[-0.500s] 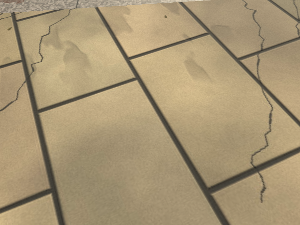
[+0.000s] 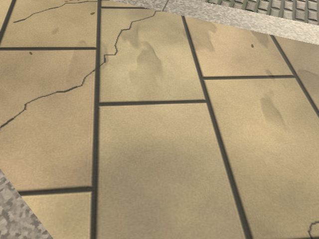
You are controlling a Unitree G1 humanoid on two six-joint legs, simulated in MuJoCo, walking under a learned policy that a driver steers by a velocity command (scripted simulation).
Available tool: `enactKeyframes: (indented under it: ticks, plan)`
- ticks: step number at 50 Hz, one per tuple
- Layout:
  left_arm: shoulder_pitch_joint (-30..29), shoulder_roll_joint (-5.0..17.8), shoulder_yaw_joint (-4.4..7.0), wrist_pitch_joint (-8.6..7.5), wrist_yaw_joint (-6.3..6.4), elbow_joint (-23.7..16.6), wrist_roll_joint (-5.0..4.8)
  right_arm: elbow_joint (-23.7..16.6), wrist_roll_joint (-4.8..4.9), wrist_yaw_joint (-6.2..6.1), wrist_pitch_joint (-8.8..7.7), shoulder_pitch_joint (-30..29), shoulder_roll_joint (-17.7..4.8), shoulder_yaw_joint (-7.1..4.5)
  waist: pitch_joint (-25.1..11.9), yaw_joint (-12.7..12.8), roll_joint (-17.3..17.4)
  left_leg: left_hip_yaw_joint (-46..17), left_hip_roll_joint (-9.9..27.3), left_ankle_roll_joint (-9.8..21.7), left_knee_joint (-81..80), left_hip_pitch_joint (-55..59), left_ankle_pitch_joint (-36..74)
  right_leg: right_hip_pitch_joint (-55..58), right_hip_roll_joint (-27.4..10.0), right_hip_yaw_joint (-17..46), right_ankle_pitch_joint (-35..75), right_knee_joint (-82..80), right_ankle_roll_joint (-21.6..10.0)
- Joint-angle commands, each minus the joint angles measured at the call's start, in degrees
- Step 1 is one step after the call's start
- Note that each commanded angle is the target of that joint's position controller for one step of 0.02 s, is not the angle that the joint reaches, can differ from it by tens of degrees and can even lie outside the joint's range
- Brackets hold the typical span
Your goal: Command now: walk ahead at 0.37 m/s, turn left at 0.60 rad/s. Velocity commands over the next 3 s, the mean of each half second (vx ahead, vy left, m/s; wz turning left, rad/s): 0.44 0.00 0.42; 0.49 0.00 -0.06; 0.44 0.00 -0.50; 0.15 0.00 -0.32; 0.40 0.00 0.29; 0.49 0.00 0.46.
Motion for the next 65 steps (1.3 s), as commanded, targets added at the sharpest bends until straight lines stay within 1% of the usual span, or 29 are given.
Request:
enactKeyframes:
  ticks: [1,4,8,12,14,15,16,17,18,20,22,26,30,34,36,38,39,40,41,42,44,46,47,51,55,60,63,64,65]
  plan:
    - [-7.87,3.96,0.74,-2.01,-0.21,-5.18,0.43,-4.01,-0.16,-1.36,-1.61,-1.55,-10.59,-2.82,2.34,-0.59,8.42,-14.97,11.93,9.93,-13.19,6.09,4.46,-11.14,0.08,1.66,10.02,-8.21,1.67]
    - [-11.52,2.22,-0.13,-2.02,-0.49,-6.09,-0.03,-2.53,0.29,-1.81,-1.59,0.71,-11.49,-3.18,3.15,-2.03,9.19,-12.61,10.48,8.96,-12.4,2.94,7.02,-6.5,2.02,1.7,15.47,-18.04,2.85]
    - [-16.23,2.18,-0.64,-2.53,-1.3,-8.16,-0.6,-0.3,1.18,-1.91,-1.19,3.81,-11.84,-3.47,4.77,-3.69,9.23,-14.91,11.5,8.73,-10.32,2.13,8.12,-3.4,2.92,2.27,16.34,-24.66,2.47]
    - [-12.02,4.33,0.06,-3.4,-1.64,-7.37,-0.63,0.93,0.9,-2.03,-0.66,3.32,-11.5,-3.55,3.36,-1.66,11.77,-16.9,13.71,7.09,-6.55,5.27,16.29,3.67,2.99,1.58,13.24,-27.22,-0.09]
    - [-2.72,6.96,1.57,-3.61,-0.9,-5.13,-0.25,0.98,0.38,-1.79,-0.41,2.44,-9.72,-2.84,-2.88,3.3,11.72,-13.43,9.81,4.76,5.32,5.2,33.43,17.5,4.39,-1.18,12.47,-29.97,-3.38]
    - [6.7,9.22,2.15,-3.61,-0.54,-4.06,0.62,-0.12,-0.35,-1.69,-0.31,1.84,-7.63,-1.86,-11.8,7.6,9.11,-11.64,6.79,2.74,19.51,-2.49,28.67,33.98,-2.34,5.56,10.88,-27.18,-7.24]
    - [14.79,14.39,3.44,-3.07,-0.44,-1.83,1.46,-0.97,0.57,-1.69,-0.97,9.38,-2.26,-0.34,-21.84,5.58,-8.91,-6.81,-2.51,-2.16,42.43,-23.25,0.89,55.12,-16.5,33.01,-1.82,-30.87,-16.92]
    - [15.03,9.85,2.3,-3.15,-1.18,-0.73,-0.05,-0.12,1.97,-1.69,-1.76,9.93,-5.43,-0.58,-20.5,5.56,-13.15,-9.34,-2.93,-2.41,50.62,-31.45,-16.5,54.39,-19.75,47.13,-12.67,-40.2,-18.35]
    - [11.02,6.18,1.22,-2.83,-0.78,-1.09,-0.71,-0.42,2.72,-1.44,-2.0,3.5,-9.72,-1.72,-10.38,6.06,-7.5,-8.61,0.62,-2.03,53.62,-35.5,-12.65,46.41,-18.1,38.56,-15.71,-40.92,-15.96]
    - [5.92,3.51,0.18,-1.92,-0.16,-1.33,0.19,-2.16,0.87,-1.13,-2.51,-4.93,-9.3,-1.55,-1.48,4.37,-0.66,-4.71,4.93,-1.21,48.79,-33.29,-5.83,31.42,-13.48,24.95,-4.83,-42.55,-13.83]
    - [4.33,2.41,-0.43,-2.16,0.21,-1.14,0.9,-1.87,0.55,-0.56,-2.39,-4.36,-7.29,-1.35,-0.11,1.66,-2.54,-3.82,7.43,-1.07,43.94,-28.43,-2.81,24.45,-10.89,19.28,2.21,-45.38,-13.59]
    - [5.57,4.98,0.07,-2.73,0.59,0.37,-0.52,-3.17,-0.36,-0.16,-2.27,-8.14,-3.92,0.13,1.88,1.46,-1.71,-0.7,8.81,-2.73,32.05,-29.27,2.35,21.17,-10.48,11.8,10.78,-49.2,-14.94]
    - [7.75,6.68,0.25,-2.13,0.66,1.28,-1.25,-4.64,-0.11,0.84,-3.28,-15.71,-3.1,0.84,2.69,4.09,-0.7,2.17,6.83,-3.15,16.34,-24.24,15.53,20.51,-7.7,4.88,14.91,-49.29,-12.4]
    - [12.34,7.99,0.43,-0.94,0.79,3.43,-1.83,-6.6,0.58,1.76,-3.57,-21.11,-4.42,0.36,3.5,5.31,-0.97,2.22,5.35,-1.73,9.21,-23.33,17.18,27.13,-10.69,5.21,16.4,-47.23,-10.7]
    - [12.94,8.77,0.61,-0.05,1.01,4.04,-1.76,-6.75,0.49,2.05,-3.62,-20.36,-5.74,-0.28,2.55,3.89,-1.41,3.0,4.19,-0.28,7.25,-20.71,13.43,30.9,-11.79,5.07,22.66,-43.7,-9.5]
    - [12.7,8.1,0.13,0.63,1.22,4.08,-1.58,-3.83,0.06,1.61,-3.5,-9.6,-9.0,-2.33,-4.25,-2.43,-0.75,5.46,1.36,2.37,4.64,-3.99,12.17,28.86,-8.43,2.09,37.27,-28.94,-7.15]
    - [12.36,5.38,-1.21,0.54,1.29,2.86,-0.46,-2.13,-0.42,0.94,-3.26,0.33,-12.43,-3.64,-11.82,-7.07,2.25,-1.48,8.41,5.25,6.59,12.09,11.79,19.25,-5.65,0.44,28.09,-13.69,-5.0]
    - [18.82,-1.78,-3.4,-0.35,1.15,1.1,-0.23,-1.52,-1.4,0.71,-2.89,4.33,-18.34,-4.75,-20.08,-4.23,17.38,-28.82,24.07,13.65,1.74,30.37,-0.4,-2.44,4.15,-1.5,-4.89,8.78,-0.89]
    - [16.9,2.84,-2.44,-1.24,1.03,2.16,-1.48,-1.6,-0.88,0.82,-2.94,5.2,-12.99,-3.47,-21.72,-6.18,15.44,-38.01,25.11,13.95,-4.23,29.14,-5.68,-8.23,3.9,6.82,-16.76,16.72,-1.21]
    - [12.44,6.41,-1.2,-1.59,0.81,0.66,-2.96,-1.34,-0.74,0.81,-3.1,1.74,-10.48,-2.48,-12.87,-5.73,12.38,-28.55,23.5,11.39,-4.69,23.04,-4.01,-12.41,1.17,7.02,-13.19,19.03,-1.77]
    - [7.74,5.33,-1.14,-1.4,0.95,-0.37,-1.91,-1.08,-0.95,0.96,-3.46,-4.61,-7.54,-1.64,-4.85,-2.58,7.91,-15.76,18.9,9.25,-7.46,10.02,5.61,-10.04,-3.1,5.29,-5.02,13.74,-1.54]
    - [9.68,3.8,-0.94,0.16,0.9,0.59,-1.69,-0.71,-1.44,1.17,-4.66,-7.26,-5.57,-1.31,-2.37,0.04,8.94,-8.26,16.43,8.32,-10.87,2.46,14.31,-3.85,-4.81,5.87,-0.94,11.15,-1.04]
    - [11.03,2.1,-1.18,0.92,0.86,0.68,-1.82,-0.05,-1.38,1.09,-5.08,-8.22,-6.16,-1.58,-2.67,1.52,9.29,-6.24,16.94,9.22,-12.42,1.33,14.58,-3.26,-4.76,5.45,0.02,10.44,-0.29]
    - [6.11,0.97,-1.22,2.2,0.99,-1.04,-1.31,2.1,-1.5,0.38,-5.75,-8.49,-6.94,-2.22,1.36,1.32,5.61,2.13,16.24,8.83,-15.62,0.97,18.8,-7.98,-4.71,6.57,8.56,2.02,0.94]
    - [-0.94,-0.45,-1.92,1.49,-0.46,-3.27,-1.04,3.63,-1.15,-0.43,-5.15,-7.19,-8.85,-2.74,3.39,-1.24,4.71,9.39,15.06,7.07,-16.68,2.55,19.3,-6.1,-3.66,2.45,19.11,-11.78,0.14]
    - [-8.26,-0.29,-2.1,1.44,-2.03,-7.6,-1.04,6.42,0.21,-0.72,-3.22,-3.04,-10.84,-3.63,5.61,-3.33,4.35,12.56,17.95,5.84,-12.97,12.16,24.84,-8.72,-2.47,-1.24,14.83,-19.49,-2.81]
    - [-5.07,2.07,-0.79,1.84,-2.45,-8.62,-1.02,6.32,0.77,-1.26,-1.82,-4.18,-13.09,-4.28,1.34,0.1,7.06,14.81,18.03,3.98,-2.4,15.56,50.79,-0.94,2.31,-5.96,6.2,-19.83,-6.09]
    - [0.68,3.95,0.36,2.06,-2.26,-7.54,-1.2,6.09,0.88,-1.46,-1.25,-4.83,-13.61,-4.39,-2.13,3.52,7.49,15.66,17.16,3.11,6.0,14.75,57.61,6.37,4.8,-7.31,4.45,-20.24,-7.61]
    - [10.03,6.93,2.2,2.28,-1.53,-5.23,-1.36,5.73,1.06,-1.68,-1.01,-5.7,-13.1,-4.04,-6.96,8.72,6.35,17.09,14.85,1.12,18.44,9.0,55.25,20.26,7.05,-6.91,7.55,-23.91,-9.86]
Next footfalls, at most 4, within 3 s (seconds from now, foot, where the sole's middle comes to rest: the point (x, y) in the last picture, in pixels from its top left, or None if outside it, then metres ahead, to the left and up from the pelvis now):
0.30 right None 0.32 -0.12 -0.78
0.78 left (102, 222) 0.56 0.20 -0.78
1.30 right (153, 160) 0.87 -0.02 -0.78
1.76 left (124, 126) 1.08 0.14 -0.78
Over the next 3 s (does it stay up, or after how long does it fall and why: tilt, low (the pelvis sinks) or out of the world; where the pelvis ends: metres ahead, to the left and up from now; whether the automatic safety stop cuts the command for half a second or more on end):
stays up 1.42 0.01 -0.02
